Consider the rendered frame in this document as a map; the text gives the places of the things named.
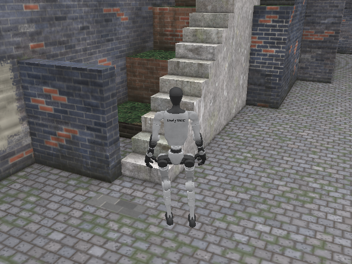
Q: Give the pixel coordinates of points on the stairs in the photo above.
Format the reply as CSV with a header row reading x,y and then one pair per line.
x,y
211,66

